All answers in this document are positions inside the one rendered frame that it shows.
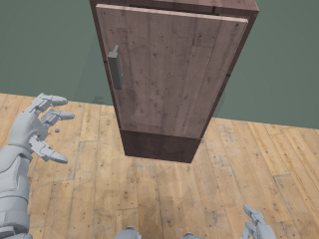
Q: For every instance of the robot shin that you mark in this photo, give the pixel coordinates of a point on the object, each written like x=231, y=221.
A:
x=130, y=228
x=188, y=233

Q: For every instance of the robot right hand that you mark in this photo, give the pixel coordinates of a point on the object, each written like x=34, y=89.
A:
x=260, y=230

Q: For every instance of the robot right shin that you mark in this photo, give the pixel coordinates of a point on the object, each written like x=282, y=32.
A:
x=188, y=233

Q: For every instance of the robot left hand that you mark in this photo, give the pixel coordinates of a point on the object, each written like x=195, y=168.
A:
x=26, y=125

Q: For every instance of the handle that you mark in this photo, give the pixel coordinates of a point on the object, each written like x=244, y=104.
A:
x=115, y=68

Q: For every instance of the left robot forearm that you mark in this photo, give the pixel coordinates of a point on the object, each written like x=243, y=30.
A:
x=14, y=190

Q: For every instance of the robot left shin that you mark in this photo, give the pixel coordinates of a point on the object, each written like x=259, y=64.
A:
x=130, y=228

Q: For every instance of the cupboard door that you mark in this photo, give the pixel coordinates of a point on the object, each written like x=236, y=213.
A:
x=173, y=65

